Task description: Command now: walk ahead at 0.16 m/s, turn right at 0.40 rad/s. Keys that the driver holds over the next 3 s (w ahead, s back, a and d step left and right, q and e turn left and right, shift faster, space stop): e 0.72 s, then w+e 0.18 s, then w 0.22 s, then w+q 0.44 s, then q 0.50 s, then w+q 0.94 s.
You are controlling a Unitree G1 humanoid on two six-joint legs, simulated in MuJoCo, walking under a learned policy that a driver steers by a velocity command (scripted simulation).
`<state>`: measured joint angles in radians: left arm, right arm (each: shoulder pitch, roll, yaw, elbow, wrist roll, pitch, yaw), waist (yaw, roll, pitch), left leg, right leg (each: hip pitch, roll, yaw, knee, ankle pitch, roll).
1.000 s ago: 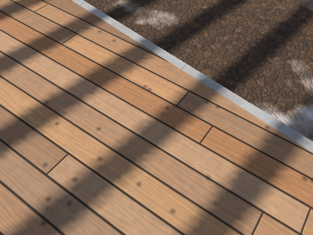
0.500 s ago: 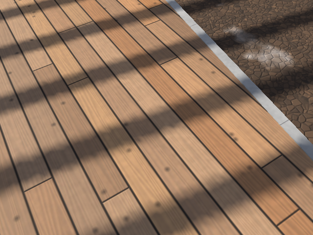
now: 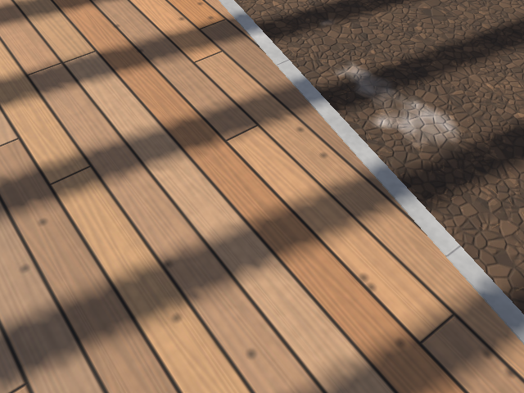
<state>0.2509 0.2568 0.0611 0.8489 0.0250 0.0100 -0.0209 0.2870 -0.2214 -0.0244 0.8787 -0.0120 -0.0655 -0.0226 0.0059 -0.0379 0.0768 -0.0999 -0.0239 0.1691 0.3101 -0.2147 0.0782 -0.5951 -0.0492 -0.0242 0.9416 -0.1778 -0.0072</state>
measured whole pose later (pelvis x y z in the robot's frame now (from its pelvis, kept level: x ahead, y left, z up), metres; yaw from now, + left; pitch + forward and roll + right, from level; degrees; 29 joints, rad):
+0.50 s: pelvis +0.07 -0.01 -0.01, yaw -17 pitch +1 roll +1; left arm 0.22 0.27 0.08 0.77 0.02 0.05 0.00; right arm 0.15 -0.25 -0.04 0.79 -0.02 0.05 -0.03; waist 0.03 0.00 0.06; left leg -0.46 0.01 -0.07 0.89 -0.41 -0.04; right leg -0.36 0.12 0.07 0.44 -0.09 -0.10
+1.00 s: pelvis +0.11 +0.00 +0.00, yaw -35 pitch +1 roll -1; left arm 0.19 0.31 0.08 0.78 0.04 0.06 -0.08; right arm 0.33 -0.26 -0.05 0.80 -0.03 -0.04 -0.02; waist -0.04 -0.03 -0.01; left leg -0.08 0.03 0.11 0.30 -0.24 0.02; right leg -0.44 0.00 0.04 0.84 -0.31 0.03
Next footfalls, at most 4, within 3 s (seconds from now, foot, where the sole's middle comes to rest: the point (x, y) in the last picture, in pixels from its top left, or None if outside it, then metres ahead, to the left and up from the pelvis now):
0.18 right None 0.17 -0.10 -0.78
0.66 left None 0.16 0.10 -0.78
1.12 right None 0.11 -0.16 -0.78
1.60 left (343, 382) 0.49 -0.20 -0.78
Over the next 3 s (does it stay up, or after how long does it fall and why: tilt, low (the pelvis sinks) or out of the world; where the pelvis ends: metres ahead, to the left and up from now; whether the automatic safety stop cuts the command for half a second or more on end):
stays up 0.81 -0.19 0.00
